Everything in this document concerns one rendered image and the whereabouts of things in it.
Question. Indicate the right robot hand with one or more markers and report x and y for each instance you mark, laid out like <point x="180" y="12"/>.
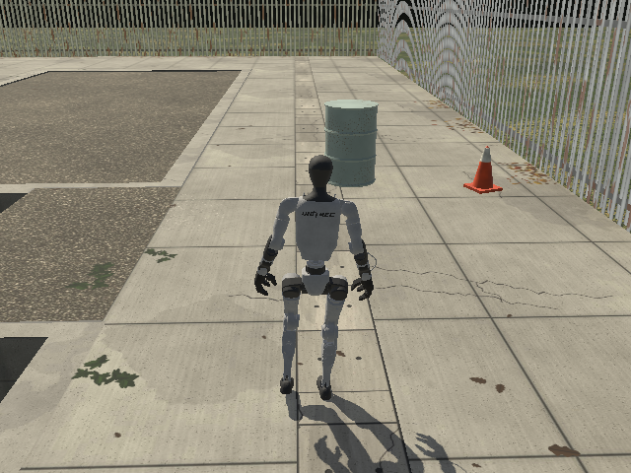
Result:
<point x="368" y="285"/>

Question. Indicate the left robot hand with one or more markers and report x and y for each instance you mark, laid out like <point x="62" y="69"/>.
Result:
<point x="259" y="279"/>

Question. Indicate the robot left forearm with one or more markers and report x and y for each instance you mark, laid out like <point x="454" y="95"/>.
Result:
<point x="266" y="259"/>

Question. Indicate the humanoid robot head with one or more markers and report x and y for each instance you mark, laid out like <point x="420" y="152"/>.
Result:
<point x="320" y="170"/>

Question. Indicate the robot right forearm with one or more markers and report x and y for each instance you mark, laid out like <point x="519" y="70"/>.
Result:
<point x="363" y="265"/>

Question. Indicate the left robot upper arm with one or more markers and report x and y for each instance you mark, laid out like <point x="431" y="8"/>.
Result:
<point x="287" y="206"/>

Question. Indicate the right robot upper arm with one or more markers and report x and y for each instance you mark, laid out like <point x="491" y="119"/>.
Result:
<point x="349" y="209"/>

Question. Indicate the left robot thigh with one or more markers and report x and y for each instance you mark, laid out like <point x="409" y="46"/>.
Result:
<point x="291" y="290"/>

